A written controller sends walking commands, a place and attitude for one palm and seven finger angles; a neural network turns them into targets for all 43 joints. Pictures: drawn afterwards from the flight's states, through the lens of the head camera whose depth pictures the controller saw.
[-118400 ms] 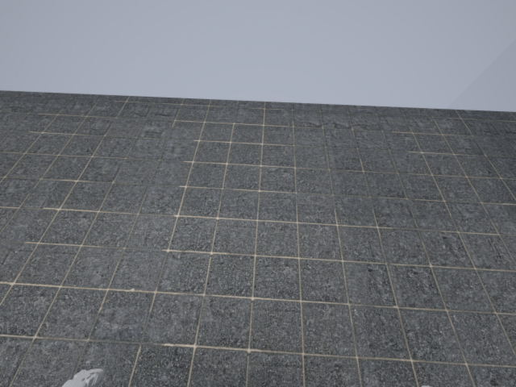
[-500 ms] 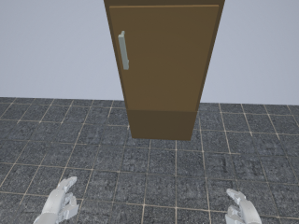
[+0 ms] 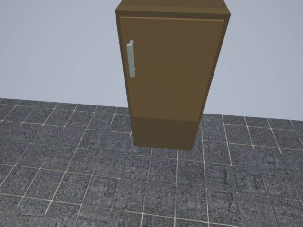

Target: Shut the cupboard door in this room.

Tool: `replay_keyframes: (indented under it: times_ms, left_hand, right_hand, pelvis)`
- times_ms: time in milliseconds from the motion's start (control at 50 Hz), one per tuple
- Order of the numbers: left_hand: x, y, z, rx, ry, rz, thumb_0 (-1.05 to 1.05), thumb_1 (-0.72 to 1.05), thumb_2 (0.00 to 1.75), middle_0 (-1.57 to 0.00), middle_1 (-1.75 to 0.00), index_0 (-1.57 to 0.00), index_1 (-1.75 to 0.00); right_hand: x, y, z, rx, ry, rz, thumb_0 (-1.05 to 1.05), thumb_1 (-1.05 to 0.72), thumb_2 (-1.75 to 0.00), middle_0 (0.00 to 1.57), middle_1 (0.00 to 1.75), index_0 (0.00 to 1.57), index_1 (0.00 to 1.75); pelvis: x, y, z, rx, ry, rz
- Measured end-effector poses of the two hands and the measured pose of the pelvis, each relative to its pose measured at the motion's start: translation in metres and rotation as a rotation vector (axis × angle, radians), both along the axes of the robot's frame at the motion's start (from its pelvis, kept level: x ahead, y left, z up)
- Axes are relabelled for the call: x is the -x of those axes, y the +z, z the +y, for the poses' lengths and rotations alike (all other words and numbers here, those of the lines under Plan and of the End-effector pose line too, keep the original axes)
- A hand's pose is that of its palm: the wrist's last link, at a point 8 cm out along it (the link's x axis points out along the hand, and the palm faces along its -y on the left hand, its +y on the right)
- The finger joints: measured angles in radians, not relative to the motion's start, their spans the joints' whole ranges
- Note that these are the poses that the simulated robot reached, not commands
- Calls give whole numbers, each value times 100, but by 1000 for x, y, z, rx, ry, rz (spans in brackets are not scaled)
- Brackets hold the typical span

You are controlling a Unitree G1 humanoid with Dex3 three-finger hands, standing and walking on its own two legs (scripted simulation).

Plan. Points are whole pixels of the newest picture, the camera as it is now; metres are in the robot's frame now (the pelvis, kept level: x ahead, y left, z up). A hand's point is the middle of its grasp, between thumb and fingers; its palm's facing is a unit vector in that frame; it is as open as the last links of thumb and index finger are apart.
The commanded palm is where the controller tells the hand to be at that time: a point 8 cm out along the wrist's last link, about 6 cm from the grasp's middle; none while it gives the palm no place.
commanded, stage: let the arm hang, fingers relaxed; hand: left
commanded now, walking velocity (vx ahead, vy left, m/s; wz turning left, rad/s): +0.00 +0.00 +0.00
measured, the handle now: (132, 58) +0.80 +0.14 +0.04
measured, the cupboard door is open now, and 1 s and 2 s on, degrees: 0 0 0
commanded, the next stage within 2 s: look to check the result in 0.42 s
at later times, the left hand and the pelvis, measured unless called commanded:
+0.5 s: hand out of the picture +0.04 +0.16 -0.17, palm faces +0.02 -0.98 -0.18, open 7.4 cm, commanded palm none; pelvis +0.03 -0.01 +0.00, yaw +0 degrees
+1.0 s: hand out of the picture +0.02 +0.15 -0.17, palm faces +0.04 -0.98 -0.19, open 7.4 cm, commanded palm none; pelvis +0.05 -0.02 +0.01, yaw +0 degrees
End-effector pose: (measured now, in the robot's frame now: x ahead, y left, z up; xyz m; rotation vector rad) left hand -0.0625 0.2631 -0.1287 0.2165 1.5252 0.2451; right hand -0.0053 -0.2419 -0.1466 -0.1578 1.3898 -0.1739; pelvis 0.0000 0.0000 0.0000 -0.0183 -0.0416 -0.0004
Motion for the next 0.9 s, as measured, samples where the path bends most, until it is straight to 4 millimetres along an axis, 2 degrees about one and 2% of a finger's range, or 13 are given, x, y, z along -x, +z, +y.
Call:
replay_keyframes:
  times_ms: [100, 220, 340, 440, 560, 740, 900]
  left_hand:
    - [-33, -7, -5, 18, -22, -69, 1, 91, 90, -20, -30, -20, -30]
    - [-77, -11, -22, 62, -52, -163, 1, 91, 90, -20, -30, -20, -30]
    - [-98, -12, -39, 97, -61, -192, 0, 91, 90, -20, -30, -20, -30]
    - [-99, -13, -48, 109, -52, -172, 0, 91, 90, -20, -30, -20, -30]
    - [-90, -13, -53, 109, -31, -129, 1, 91, 90, -20, -30, -20, -30]
    - [-74, -11, -55, 100, -4, -65, 1, 91, 90, -20, -30, -20, -30]
    - [-73, -12, -57, 98, 2, -58, 1, 91, 90, -20, -30, -20, -30]
  right_hand:
    - [-2, 0, 3, 2, -14, -11, 0, -91, -90, 20, 30, 21, 30]
    - [-6, 4, 6, 1, -14, -5, 0, -91, -90, 20, 30, 20, 30]
    - [-17, 6, 9, -8, -10, -7, 0, -91, -90, 20, 30, 20, 30]
    - [-29, 6, 12, -18, -5, -15, 0, -91, -90, 20, 30, 20, 30]
    - [-41, 5, 11, -20, 4, -14, 0, -92, -90, 20, 30, 20, 30]
    - [-49, 5, 8, -21, 13, 0, 0, -92, -90, 20, 30, 20, 30]
    - [-55, 6, 5, -17, 15, 1, 0, -91, -90, 20, 30, 20, 30]
  pelvis:
    - [-5, -1, 1, -5, -6, -2]
    - [-10, 2, 0, -16, -7, 15]
    - [-18, 4, -3, -18, -3, 24]
    - [-25, 5, -6, -18, -3, 23]
    - [-32, 5, -8, -17, -2, 21]
    - [-40, 5, -11, -20, -1, 21]
    - [-46, 6, -14, -20, -2, 17]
